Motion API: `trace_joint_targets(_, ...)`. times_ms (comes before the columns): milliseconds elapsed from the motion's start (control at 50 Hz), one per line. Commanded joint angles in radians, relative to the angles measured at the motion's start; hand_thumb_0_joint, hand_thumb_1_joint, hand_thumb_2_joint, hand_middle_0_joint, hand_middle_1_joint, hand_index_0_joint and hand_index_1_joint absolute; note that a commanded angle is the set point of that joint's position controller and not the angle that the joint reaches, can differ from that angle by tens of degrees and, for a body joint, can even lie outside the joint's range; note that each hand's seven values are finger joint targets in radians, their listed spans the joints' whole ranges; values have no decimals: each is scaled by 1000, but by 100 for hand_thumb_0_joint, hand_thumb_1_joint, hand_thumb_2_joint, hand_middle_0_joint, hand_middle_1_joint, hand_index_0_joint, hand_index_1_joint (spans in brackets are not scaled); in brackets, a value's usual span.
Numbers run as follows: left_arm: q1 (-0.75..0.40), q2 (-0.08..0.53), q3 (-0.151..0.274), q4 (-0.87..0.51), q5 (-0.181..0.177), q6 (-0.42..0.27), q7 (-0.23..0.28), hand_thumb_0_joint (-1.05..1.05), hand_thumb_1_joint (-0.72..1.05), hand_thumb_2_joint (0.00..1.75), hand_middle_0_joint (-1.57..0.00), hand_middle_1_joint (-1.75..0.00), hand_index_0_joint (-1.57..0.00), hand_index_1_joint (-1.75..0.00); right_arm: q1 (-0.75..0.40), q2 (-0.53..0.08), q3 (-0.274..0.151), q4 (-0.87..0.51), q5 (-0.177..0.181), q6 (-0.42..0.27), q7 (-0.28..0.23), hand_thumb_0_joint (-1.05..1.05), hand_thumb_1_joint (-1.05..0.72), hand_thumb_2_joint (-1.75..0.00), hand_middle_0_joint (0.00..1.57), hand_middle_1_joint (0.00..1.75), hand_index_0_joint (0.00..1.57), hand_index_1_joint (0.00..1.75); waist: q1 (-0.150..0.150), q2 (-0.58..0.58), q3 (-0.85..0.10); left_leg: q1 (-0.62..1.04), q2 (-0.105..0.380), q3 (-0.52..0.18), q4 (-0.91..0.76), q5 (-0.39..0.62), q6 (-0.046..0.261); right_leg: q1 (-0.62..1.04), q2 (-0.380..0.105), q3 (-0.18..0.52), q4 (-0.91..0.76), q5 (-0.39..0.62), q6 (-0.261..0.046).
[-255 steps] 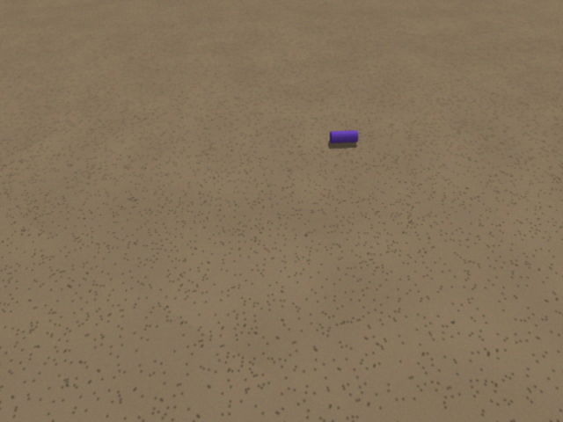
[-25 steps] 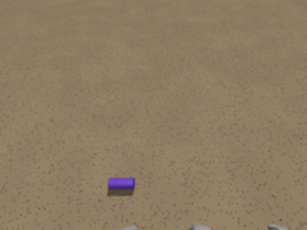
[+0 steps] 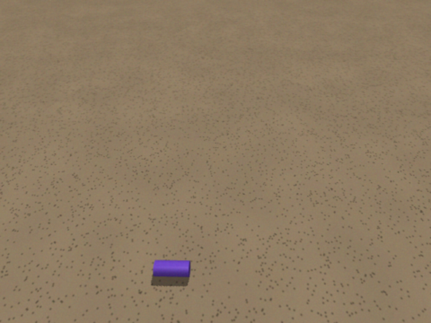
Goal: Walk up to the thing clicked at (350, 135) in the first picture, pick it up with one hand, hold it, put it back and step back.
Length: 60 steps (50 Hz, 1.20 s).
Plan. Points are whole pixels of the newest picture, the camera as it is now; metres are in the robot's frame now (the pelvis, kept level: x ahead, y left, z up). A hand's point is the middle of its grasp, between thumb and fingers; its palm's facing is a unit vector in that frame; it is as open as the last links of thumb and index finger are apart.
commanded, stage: walk up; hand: left
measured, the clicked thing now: (172, 268) +0.49 +0.23 -0.73
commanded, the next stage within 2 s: none
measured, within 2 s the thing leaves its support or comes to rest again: neither
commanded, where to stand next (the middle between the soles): +0.10 +0.02 m, yaw -1 degrees
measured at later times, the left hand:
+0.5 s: hand out of the picture +0.11 +0.26 -0.13, palm faces -0.02 -0.93 -0.37, open 7.4 cm
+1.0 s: hand out of the picture +0.13 +0.25 -0.13, palm faces -0.05 -0.93 -0.36, open 7.4 cm
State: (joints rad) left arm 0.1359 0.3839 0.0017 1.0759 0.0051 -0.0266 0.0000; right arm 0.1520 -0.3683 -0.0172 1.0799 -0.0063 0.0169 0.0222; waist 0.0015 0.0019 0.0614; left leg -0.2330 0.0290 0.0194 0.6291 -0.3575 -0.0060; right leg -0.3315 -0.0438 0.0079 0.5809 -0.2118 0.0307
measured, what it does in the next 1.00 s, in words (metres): stands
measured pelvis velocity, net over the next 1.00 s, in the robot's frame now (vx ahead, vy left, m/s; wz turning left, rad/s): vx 0.03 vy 0.00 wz -0.02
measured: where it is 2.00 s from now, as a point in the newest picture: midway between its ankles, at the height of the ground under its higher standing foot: outside the picture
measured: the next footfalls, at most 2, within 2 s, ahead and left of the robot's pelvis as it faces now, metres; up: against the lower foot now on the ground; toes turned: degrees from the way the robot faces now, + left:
left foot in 1.34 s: +0.10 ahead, +0.16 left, +0.00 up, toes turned +1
right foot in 1.80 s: +0.14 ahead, -0.13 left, +0.00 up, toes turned -3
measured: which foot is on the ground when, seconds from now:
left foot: down 0.00-1.00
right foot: down 0.00-1.00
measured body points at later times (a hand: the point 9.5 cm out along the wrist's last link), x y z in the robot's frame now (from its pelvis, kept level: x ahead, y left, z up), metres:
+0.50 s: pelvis +0.02 +0.00 +0.02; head +0.04 -0.01 +0.47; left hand +0.11 +0.30 -0.11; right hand +0.12 -0.31 -0.11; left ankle -0.01 +0.12 -0.73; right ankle +0.06 -0.15 -0.73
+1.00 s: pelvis +0.03 +0.00 +0.02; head +0.04 -0.01 +0.47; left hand +0.13 +0.30 -0.11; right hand +0.09 -0.31 -0.12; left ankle -0.01 +0.12 -0.73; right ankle +0.06 -0.15 -0.73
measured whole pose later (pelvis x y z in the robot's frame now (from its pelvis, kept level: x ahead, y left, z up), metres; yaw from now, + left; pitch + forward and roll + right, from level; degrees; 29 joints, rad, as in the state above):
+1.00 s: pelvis +0.03 +0.00 +0.02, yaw -1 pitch -2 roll +0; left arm 0.06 0.34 0.01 1.13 0.02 -0.02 0.00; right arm 0.10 -0.36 -0.04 1.12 0.00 0.02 0.02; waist -0.01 0.01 0.07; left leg -0.06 0.02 0.05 0.37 -0.26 -0.01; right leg -0.20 -0.05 0.03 0.39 -0.15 0.04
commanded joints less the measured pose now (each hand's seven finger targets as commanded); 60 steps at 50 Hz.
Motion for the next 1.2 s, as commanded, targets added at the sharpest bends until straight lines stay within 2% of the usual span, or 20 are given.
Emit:
trace_joint_targets(0,-50,219,40,-37,-11,-29,12,0,90,90,-20,-30,-20,-30,-79,-234,-41,-54,0,-35,-17,0,-90,-90,20,30,20,30,16,37,-73,-53,99,-116,-229,93,64,138,-58,66,-103,115,-67)
trace_joint_targets(40,-57,220,39,-26,-15,-30,14,0,90,90,-20,-30,-20,-30,-82,-228,-42,-43,4,-35,-20,0,-90,-90,20,30,20,30,11,23,-95,5,96,-91,-221,182,58,140,-73,67,-113,206,-66)
trace_joint_targets(80,-64,215,36,-16,-14,-29,16,0,90,90,-20,-30,-20,-30,-92,-227,-46,-38,7,-32,-21,0,-90,-90,20,30,20,30,8,16,-98,31,94,-82,-219,215,57,145,-77,62,-130,239,-60)
trace_joint_targets(140,-88,211,33,-9,-10,-26,17,0,90,90,-20,-30,-20,-30,-106,-221,-50,-32,4,-25,-20,0,-90,-90,20,30,20,30,-2,-4,-88,43,91,-76,-247,176,54,134,-82,71,-160,202,-56)
trace_joint_targets(200,-94,200,30,3,-9,-24,16,0,90,90,-20,-30,-20,-30,-125,-219,-50,-24,5,-23,-19,0,-90,-90,20,30,20,30,4,11,-95,51,95,-77,-277,176,52,160,-80,65,-177,200,-48)
trace_joint_targets(320,-92,197,32,19,-4,-25,16,0,90,90,-20,-30,-20,-30,-144,-212,-51,-14,6,-23,-17,0,-90,-90,20,30,20,30,6,-6,-117,111,90,-55,-285,249,44,178,-92,66,-203,258,-43)
trace_joint_targets(340,-106,199,34,15,-1,-25,17,0,90,90,-20,-30,-20,-30,-139,-210,-52,-14,5,-23,-17,0,-90,-90,20,30,20,30,-1,-17,-117,106,90,-53,-290,255,42,185,-93,64,-209,256,-43)
trace_joint_targets(440,-110,192,34,15,-2,-20,16,0,90,90,-20,-30,-20,-30,-150,-208,-51,-9,4,-22,-16,0,-90,-90,20,30,20,30,6,-9,-107,115,90,-54,-323,241,38,189,-90,66,-218,236,-35)
trace_joint_targets(500,-114,193,37,11,0,-20,16,0,90,90,-20,-30,-20,-30,-137,-211,-53,-5,3,-23,-17,0,-90,-90,20,30,20,30,3,-10,-126,135,96,-47,-323,281,38,207,-91,60,-210,260,-41)
trace_joint_targets(680,-119,189,41,3,4,-11,17,0,90,90,-20,-30,-20,-30,-132,-213,-54,-7,0,-21,-18,0,-90,-90,20,30,20,30,2,-7,-95,111,93,-41,-342,233,39,211,-82,55,-219,235,-37)
trace_joint_targets(760,-124,190,44,-2,6,-10,16,0,90,90,-20,-30,-20,-30,-113,-210,-53,-10,1,-22,-17,0,-90,-90,20,30,20,30,-2,-18,-108,119,93,-39,-341,254,38,221,-83,57,-214,255,-37)
trace_joint_targets(1060,-114,187,45,-13,7,-11,18,0,90,90,-20,-30,-20,-30,-93,-204,-54,-26,-1,-16,-16,0,-90,-90,20,30,20,30,-1,-10,-89,123,89,-36,-330,214,38,202,-76,70,-224,216,-42)
trace_joint_targets(1080,0,265,78,-22,16,-17,18,0,90,90,-20,-30,-20,-30,-47,-282,-94,-80,-33,-10,6,0,-90,-90,20,30,20,30,7,37,-125,67,49,-8,-248,-150,74,250,-51,77,-190,-204,-84)
trace_joint_targets(1100,55,287,90,-13,25,-20,19,0,90,90,-20,-30,-20,-30,-60,-268,-96,-93,-39,-3,16,0,-90,-90,20,30,20,30,29,28,-71,-44,48,-22,-225,-312,82,239,-80,130,-208,-386,-108)
trace_joint_targets(1120,90,303,100,-18,30,-22,19,0,90,90,-20,-30,-20,-30,-67,-247,-94,-115,-44,2,26,0,-90,-90,20,30,20,30,42,-17,-8,-150,33,-29,-178,-353,79,220,-126,226,-252,-513,-135)
trace_joint_targets(1140,111,319,112,-34,35,-24,19,0,90,90,-20,-30,-20,-30,-74,-218,-91,-134,-49,5,37,0,-90,-90,20,30,20,30,55,-113,33,-241,10,-15,-62,-262,71,235,-204,352,-327,-578,-179)
trace_joint_targets(1160,126,339,125,-51,40,-32,24,0,90,90,-20,-30,-20,-30,-85,-210,-93,-156,-52,5,45,0,-90,-90,20,30,20,30,72,-186,59,-325,11,-37,126,-186,56,254,-305,482,-419,-554,-240)
trace_joint_targets(1180,135,348,128,-72,43,-41,28,0,90,90,-20,-30,-20,-30,-83,-219,-98,-174,-54,1,46,0,-90,-90,20,30,20,30,72,-171,55,-360,55,-106,170,-149,55,280,-350,528,-410,-443,-286)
